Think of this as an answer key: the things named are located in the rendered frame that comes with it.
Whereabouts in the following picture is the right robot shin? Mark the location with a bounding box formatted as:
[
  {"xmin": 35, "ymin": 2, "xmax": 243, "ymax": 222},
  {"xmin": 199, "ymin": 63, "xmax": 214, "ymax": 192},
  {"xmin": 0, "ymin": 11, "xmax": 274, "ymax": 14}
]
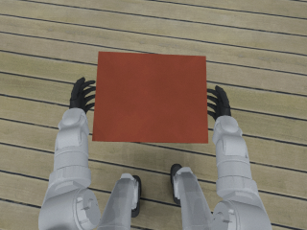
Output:
[{"xmin": 177, "ymin": 167, "xmax": 196, "ymax": 176}]

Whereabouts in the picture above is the robot left forearm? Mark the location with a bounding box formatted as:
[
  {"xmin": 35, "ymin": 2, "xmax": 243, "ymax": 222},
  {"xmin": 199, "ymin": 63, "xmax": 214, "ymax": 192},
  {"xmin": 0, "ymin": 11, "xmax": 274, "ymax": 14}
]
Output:
[{"xmin": 38, "ymin": 107, "xmax": 91, "ymax": 230}]

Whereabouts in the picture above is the robot right foot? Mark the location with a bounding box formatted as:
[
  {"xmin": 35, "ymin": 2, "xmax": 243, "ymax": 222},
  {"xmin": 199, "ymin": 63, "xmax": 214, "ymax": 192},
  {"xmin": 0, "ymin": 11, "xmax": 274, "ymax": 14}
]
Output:
[{"xmin": 170, "ymin": 164, "xmax": 182, "ymax": 205}]

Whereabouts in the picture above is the robot right upper arm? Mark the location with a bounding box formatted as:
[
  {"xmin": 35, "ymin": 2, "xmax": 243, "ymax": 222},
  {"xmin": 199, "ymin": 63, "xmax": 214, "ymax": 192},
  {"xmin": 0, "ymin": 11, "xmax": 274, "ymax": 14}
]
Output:
[{"xmin": 211, "ymin": 199, "xmax": 272, "ymax": 230}]

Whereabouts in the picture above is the robot left upper arm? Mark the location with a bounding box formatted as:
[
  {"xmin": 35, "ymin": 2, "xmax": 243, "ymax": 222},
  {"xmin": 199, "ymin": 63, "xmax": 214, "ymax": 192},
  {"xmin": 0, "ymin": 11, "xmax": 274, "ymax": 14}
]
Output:
[{"xmin": 38, "ymin": 187, "xmax": 101, "ymax": 230}]

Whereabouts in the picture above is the carton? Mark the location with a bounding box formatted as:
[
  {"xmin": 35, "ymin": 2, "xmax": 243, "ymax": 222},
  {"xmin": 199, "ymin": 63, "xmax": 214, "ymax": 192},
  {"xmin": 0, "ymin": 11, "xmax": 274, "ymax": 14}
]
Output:
[{"xmin": 92, "ymin": 51, "xmax": 208, "ymax": 144}]

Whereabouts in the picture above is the robot right forearm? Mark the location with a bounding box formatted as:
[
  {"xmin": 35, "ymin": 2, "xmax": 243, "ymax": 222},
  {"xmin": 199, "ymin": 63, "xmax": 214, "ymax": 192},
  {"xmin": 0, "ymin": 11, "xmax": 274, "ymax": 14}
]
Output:
[{"xmin": 212, "ymin": 115, "xmax": 272, "ymax": 226}]

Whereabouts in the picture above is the right robot hand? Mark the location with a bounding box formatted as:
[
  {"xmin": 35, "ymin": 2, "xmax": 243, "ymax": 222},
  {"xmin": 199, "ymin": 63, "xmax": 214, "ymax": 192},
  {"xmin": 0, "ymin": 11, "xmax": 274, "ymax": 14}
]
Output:
[{"xmin": 206, "ymin": 85, "xmax": 232, "ymax": 121}]

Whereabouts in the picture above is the left robot hand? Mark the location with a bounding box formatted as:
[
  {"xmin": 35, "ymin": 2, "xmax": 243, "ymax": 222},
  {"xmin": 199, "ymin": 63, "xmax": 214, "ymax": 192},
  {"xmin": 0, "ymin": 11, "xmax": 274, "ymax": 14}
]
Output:
[{"xmin": 69, "ymin": 77, "xmax": 96, "ymax": 115}]

